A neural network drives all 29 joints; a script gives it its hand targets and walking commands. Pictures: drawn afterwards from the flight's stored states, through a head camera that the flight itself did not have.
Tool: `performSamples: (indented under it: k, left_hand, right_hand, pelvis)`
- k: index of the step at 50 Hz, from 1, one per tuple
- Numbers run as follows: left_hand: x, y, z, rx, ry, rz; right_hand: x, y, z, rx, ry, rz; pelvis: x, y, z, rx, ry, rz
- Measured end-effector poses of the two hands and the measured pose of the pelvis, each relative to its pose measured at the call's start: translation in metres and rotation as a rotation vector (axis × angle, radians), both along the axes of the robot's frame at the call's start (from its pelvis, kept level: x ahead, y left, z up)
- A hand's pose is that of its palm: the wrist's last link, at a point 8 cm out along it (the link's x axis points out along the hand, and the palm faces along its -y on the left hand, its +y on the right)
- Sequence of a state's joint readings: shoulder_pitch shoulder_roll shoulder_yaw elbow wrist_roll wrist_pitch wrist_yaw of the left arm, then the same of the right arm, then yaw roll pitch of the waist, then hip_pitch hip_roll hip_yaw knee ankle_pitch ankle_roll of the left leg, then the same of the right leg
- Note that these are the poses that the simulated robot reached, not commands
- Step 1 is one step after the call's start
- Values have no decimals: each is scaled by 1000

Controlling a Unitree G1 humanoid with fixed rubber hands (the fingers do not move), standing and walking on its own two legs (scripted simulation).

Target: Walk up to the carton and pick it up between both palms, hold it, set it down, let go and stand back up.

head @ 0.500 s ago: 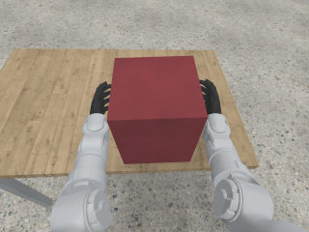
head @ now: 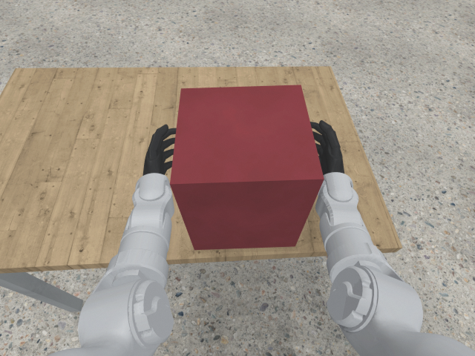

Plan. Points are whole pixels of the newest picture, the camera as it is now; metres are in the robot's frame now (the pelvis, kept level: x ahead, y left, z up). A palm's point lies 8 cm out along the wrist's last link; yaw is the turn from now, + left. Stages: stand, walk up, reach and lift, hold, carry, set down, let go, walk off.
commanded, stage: set down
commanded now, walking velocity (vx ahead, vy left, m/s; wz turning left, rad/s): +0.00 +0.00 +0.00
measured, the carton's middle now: (243, 174) +0.44 +0.02 +0.00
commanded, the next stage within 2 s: none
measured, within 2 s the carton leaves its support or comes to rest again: neither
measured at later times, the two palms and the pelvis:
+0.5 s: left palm (153, 173) +0.41 +0.17 +0.04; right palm (326, 164) +0.44 -0.13 +0.06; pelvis +0.00 +0.00 +0.00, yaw -1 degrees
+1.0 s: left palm (156, 173) +0.41 +0.17 +0.04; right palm (329, 169) +0.43 -0.13 +0.05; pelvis +0.00 +0.00 +0.00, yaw -1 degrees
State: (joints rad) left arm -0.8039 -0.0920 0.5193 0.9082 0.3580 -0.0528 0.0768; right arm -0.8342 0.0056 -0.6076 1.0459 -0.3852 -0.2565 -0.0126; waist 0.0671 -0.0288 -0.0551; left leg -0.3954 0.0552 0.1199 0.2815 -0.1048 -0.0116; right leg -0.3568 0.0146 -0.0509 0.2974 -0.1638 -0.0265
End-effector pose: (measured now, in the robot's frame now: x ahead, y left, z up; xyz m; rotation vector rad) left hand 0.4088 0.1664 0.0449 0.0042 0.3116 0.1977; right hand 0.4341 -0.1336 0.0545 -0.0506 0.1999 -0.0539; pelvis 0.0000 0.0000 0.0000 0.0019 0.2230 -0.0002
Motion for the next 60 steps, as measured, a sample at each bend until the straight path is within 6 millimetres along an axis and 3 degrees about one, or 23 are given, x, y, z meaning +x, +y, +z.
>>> performSamples:
  k: [18,60]
  left_hand:
    - [-3,7,-2,0,-19,13]
    - [-1,0,-5,-2,-49,-1]
  right_hand:
    - [3,8,5,-8,-18,19]
    - [-4,-1,-4,-27,-19,3]
  pelvis:
    - [2,3,0,0,-7,-9]
    - [5,4,0,2,-17,-16]
